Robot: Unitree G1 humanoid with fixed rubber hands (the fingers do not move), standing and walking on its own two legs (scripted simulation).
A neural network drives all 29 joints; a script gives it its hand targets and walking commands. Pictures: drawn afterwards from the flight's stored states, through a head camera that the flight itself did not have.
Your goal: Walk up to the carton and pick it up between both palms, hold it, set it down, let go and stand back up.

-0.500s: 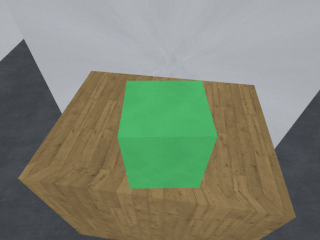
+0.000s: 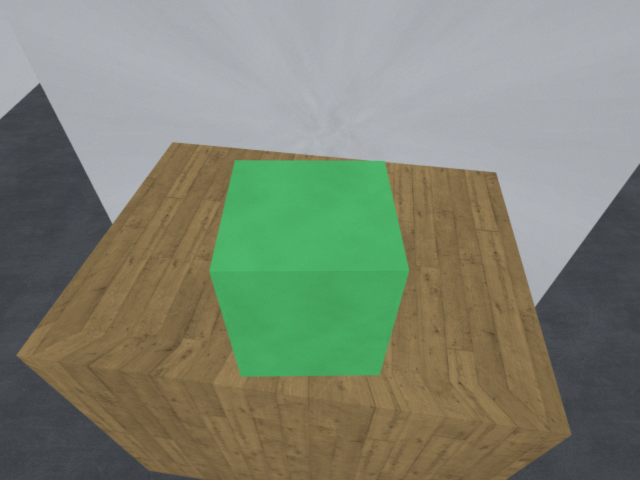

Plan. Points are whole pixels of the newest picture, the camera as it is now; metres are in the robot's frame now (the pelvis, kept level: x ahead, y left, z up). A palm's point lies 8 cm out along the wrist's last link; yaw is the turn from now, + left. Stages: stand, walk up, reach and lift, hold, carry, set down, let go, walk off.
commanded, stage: walk up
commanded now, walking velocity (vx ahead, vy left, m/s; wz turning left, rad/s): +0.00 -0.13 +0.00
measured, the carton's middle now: (310, 272) +0.42 +0.02 +0.03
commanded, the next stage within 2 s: stand in 1.06 s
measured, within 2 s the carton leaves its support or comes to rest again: neither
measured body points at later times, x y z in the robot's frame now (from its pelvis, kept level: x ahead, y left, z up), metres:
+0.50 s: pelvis +0.01 -0.05 +0.00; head +0.02 -0.08 +0.45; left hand +0.00 +0.16 -0.14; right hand -0.01 -0.26 -0.17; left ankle -0.03 +0.09 -0.71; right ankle -0.01 -0.08 -0.74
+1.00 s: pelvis +0.03 -0.04 +0.01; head +0.05 -0.05 +0.46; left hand -0.03 +0.15 -0.15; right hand -0.01 -0.23 -0.16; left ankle -0.01 +0.08 -0.74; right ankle -0.01 -0.08 -0.74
